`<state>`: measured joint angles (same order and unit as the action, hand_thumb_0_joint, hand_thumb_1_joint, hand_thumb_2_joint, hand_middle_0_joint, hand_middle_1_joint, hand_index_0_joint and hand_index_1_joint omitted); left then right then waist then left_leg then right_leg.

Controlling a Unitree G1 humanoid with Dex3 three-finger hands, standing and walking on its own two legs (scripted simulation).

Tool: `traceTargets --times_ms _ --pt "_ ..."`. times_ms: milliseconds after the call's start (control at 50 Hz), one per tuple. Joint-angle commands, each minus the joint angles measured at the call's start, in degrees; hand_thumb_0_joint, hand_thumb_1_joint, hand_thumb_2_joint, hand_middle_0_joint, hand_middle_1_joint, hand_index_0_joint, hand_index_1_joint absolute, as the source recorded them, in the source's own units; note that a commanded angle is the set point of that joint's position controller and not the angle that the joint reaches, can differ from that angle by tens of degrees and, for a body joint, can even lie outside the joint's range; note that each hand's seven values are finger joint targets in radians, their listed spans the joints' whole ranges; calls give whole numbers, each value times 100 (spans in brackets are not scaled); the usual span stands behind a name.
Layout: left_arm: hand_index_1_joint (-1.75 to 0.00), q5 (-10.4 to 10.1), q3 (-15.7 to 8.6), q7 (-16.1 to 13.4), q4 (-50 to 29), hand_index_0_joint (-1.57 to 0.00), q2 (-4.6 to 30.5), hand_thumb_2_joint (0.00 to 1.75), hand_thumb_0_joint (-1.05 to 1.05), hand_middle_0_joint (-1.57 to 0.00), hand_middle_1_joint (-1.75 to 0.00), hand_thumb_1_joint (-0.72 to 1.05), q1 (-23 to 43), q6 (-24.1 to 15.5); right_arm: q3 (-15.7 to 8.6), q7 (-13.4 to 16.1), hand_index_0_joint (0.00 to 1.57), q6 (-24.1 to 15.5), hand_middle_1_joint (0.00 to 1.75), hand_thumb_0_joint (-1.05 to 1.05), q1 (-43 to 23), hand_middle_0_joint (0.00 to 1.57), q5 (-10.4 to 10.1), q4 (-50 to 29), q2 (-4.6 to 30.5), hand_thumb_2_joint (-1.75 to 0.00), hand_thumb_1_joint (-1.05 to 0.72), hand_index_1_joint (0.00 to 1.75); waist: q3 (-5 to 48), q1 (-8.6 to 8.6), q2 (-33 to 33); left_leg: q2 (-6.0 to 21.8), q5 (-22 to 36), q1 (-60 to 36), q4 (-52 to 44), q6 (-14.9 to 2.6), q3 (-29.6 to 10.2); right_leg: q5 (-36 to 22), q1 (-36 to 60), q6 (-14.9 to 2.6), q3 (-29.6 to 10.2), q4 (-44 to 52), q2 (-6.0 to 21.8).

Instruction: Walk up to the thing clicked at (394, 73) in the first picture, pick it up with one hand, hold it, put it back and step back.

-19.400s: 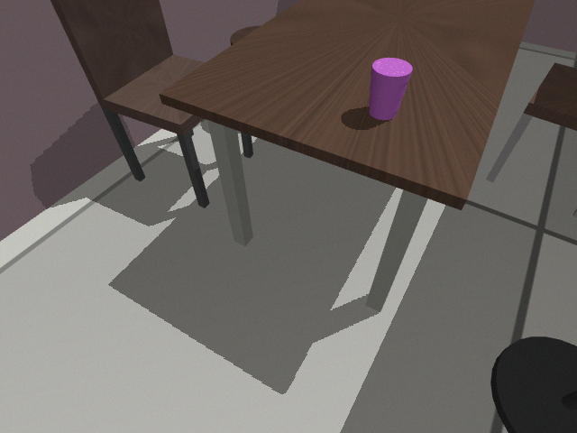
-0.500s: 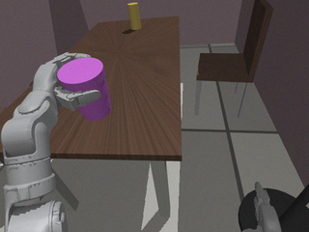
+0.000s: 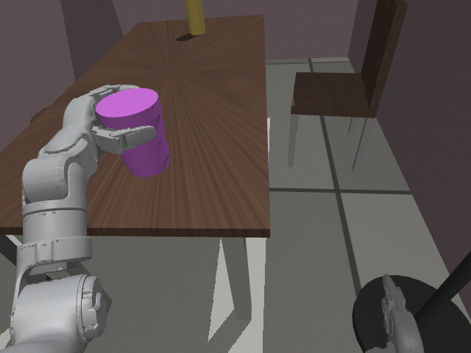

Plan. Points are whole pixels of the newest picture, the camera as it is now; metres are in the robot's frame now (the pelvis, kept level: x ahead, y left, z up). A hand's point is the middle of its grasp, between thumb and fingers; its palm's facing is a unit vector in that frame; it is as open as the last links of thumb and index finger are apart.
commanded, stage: crouch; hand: left
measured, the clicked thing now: (139, 135) +0.39 +0.17 +0.22
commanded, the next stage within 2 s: lower in 1.44 s
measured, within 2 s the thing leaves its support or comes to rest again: neither
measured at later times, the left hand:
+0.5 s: hand (136, 125) +0.47 +0.20 +0.19, palm faces +0.15 -0.99 -0.02, open 11.7 cm
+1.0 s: hand (142, 128) +0.50 +0.21 +0.17, palm faces +0.18 -0.98 -0.01, open 11.7 cm
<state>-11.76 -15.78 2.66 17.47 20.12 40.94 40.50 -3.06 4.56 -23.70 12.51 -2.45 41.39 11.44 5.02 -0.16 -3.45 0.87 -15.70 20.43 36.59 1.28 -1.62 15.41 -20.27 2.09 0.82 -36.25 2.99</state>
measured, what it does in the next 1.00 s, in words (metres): stands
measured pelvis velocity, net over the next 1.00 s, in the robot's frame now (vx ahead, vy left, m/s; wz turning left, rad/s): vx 0.03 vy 0.00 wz -0.03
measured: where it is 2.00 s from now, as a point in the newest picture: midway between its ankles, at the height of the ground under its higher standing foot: outside the picture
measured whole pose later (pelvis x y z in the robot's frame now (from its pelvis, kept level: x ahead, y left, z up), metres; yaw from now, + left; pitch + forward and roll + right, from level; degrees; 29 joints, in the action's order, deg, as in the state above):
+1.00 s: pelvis +0.03 +0.00 +0.00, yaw -2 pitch +6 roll -1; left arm -6.3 -19.9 3.1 51.8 25.2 46.9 3.4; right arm -1.8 2.6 -14.0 13.0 -1.6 33.3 11.9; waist 4.0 5.1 -1.2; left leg 2.3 -17.5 25.0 36.5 1.2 -0.7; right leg 15.4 -24.4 2.1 0.0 -33.8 1.6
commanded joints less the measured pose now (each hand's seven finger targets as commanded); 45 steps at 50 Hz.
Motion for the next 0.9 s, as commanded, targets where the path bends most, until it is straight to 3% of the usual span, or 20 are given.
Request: traceTargets --times_ms 0,20,40,160,240,280,320,340,380,420,480,500,520,580,640,680,700,760,820,880 --pt "-141 -93 -556 -51 -1455 -124 1667 127 0 -122 -141 6 4008 -1354 -141 64 5 -425 5 0 -549 5 6 -953 601 -4 60 5 1751 146 35 -182 70 -794 -564 -173 159 -291 58 -114 256 617 -229" --pt "-143 -76 -579 -73 -1582 -125 1790 129 0 -123 -142 8 4305 -1528 -171 72 5 -441 5 0 -506 5 19 -1123 662 -4 59 5 2023 229 -65 -184 233 -936 -488 -170 176 -415 106 -117 220 606 -214" --pt "-143 -60 -739 -112 -1344 -125 1940 129 0 -123 -142 7 4259 -1664 -215 88 5 -447 5 0 -537 5 33 -1187 742 -4 59 5 2029 195 113 -167 311 -875 -456 -172 142 -464 154 -116 241 575 -235" --pt "-145 63 -860 -103 -1242 -124 2416 133 0 -122 -145 5 4443 -2536 -115 107 5 -471 5 0 -944 5 59 -1319 698 -5 57 5 2555 190 -275 -190 604 -798 -299 -171 155 -748 433 -117 115 493 -200" --pt "-146 76 -808 -58 -599 -125 2363 133 0 -123 -146 5 4489 -2903 -49 96 5 -420 5 0 -894 5 76 -1287 676 -5 56 5 2479 312 -219 -146 623 -777 -297 -162 142 -809 361 -126 151 479 -253" --pt "-148 112 -628 7 -250 -127 2186 136 0 -124 -148 9 4576 -3095 -52 71 5 -390 5 0 -763 5 81 -1387 699 -5 57 5 2477 424 -337 -100 670 -874 -329 -132 136 -878 245 -149 166 471 -294" --pt "-147 156 -561 45 5 -127 2184 134 0 -125 -147 8 4659 -3226 50 41 5 -325 5 0 -601 5 72 -1217 585 -5 57 5 2472 417 -447 -101 831 -899 -307 -134 152 -1024 224 -153 172 468 -281" --pt "-149 135 -640 70 593 -129 2178 136 0 -126 -149 10 4378 -3255 -56 49 5 -295 5 0 -513 5 89 -1220 710 -5 57 5 2152 499 -202 -99 786 -755 -299 -158 179 -1004 119 -135 158 487 -296" --pt "-148 137 -499 142 777 -130 1974 134 0 -127 -148 10 4346 -3368 -175 23 5 -268 5 0 -387 5 101 -1272 823 -4 58 5 2198 589 -207 -81 928 -833 -298 -157 195 -1157 68 -140 166 479 -312" --pt "-149 165 -363 194 861 -131 1844 136 0 -128 -149 11 4333 -3474 -32 -27 5 -222 5 0 -278 5 80 -1309 696 -4 59 5 2171 580 -388 -72 962 -947 -331 -138 200 -1169 -94 -169 178 507 -324" --pt "-147 147 -388 194 863 -131 1858 134 0 -128 -147 9 4414 -3626 -137 -62 5 -134 5 0 -190 5 76 -1415 808 -4 59 5 2238 550 -368 -36 1216 -1044 -353 -114 164 -1342 -72 -190 223 502 -354" --pt "-147 135 -578 176 947 -130 2061 134 0 -127 -148 9 4378 -3674 -240 -59 5 -101 5 0 60 5 96 -1337 937 -4 59 5 2235 571 -242 -12 1307 -1042 -347 -111 162 -1379 -37 -195 228 477 -373" --pt "-146 156 -482 176 996 -129 1933 133 0 -126 -146 8 4365 -3708 -187 -87 5 -82 5 0 -169 5 76 -1479 858 -4 59 5 2278 495 -338 -29 1367 -987 -354 -105 159 -1436 28 -201 221 483 -357" --pt "-145 148 -714 85 733 -128 2197 132 0 -125 -145 8 4532 -3906 -258 -82 5 3 5 0 -269 5 73 -1798 933 -4 58 5 2503 455 -159 -35 1589 -996 -299 -121 183 -1638 328 -174 197 452 -342" --pt "-144 192 -702 52 644 -127 2211 133 0 -124 -145 8 4601 -4112 -70 -105 5 137 5 0 -375 5 66 -1867 711 -4 58 5 2680 349 -318 -41 1789 -1022 -287 -105 164 -1750 462 -188 192 439 -334" --pt "-147 189 -821 20 1014 -129 2278 135 0 -126 -147 9 4299 -4157 -201 -84 5 242 5 0 -296 5 83 -1888 901 -5 57 5 2657 408 -46 -24 1889 -1001 -272 -125 169 -1856 551 -178 190 423 -345" --pt "-146 195 -753 1 611 -128 2264 135 0 -125 -146 9 4567 -4236 -151 -106 5 294 5 0 -295 5 69 -1713 768 -4 58 5 2699 352 -398 -26 1944 -1039 -290 -82 162 -1866 514 -203 188 405 -337" --pt "-145 240 -882 -51 765 -126 2431 134 0 -123 -145 7 4529 -4294 -216 -88 5 403 5 0 -318 5 93 -1994 877 -5 57 5 2902 440 -350 1 2165 -1267 -231 -87 159 -1981 499 -200 189 443 -349" --pt "-143 268 -894 -49 827 -125 2431 132 0 -122 -143 4 4503 -4374 -142 -123 5 528 5 0 -88 5 106 -1597 751 -5 57 5 2655 456 -517 11 2339 -1198 -206 -71 185 -2114 429 -202 177 449 -342" --pt "-144 302 -668 42 1258 -127 2185 131 0 -124 -144 4 4396 -4405 -206 -126 5 580 5 0 -456 5 83 -1773 807 -5 57 5 2509 583 -253 -17 1949 -962 -248 -151 205 -2002 414 -165 133 471 -311"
